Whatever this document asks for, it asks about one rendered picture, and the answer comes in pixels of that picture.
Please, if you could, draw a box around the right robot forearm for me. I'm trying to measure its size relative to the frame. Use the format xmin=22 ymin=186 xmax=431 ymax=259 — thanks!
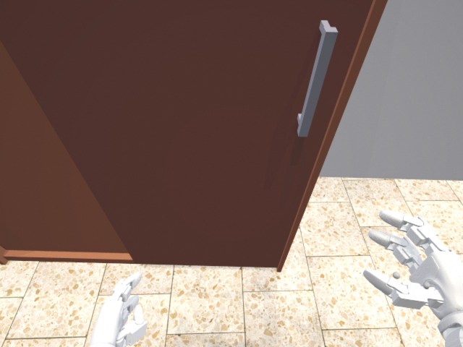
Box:
xmin=437 ymin=310 xmax=463 ymax=347

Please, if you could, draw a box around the robot right hand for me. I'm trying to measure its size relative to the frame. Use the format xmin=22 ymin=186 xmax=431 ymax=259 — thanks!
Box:
xmin=363 ymin=210 xmax=463 ymax=320

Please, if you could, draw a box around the handle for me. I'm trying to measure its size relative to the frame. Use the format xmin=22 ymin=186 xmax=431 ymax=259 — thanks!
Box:
xmin=297 ymin=20 xmax=338 ymax=137

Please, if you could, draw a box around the wardrobe door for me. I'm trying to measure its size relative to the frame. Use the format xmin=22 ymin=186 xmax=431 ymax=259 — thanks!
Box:
xmin=0 ymin=0 xmax=373 ymax=267
xmin=0 ymin=41 xmax=129 ymax=253

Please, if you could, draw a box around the robot left hand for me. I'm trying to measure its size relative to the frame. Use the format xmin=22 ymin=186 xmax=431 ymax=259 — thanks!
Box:
xmin=90 ymin=272 xmax=148 ymax=347

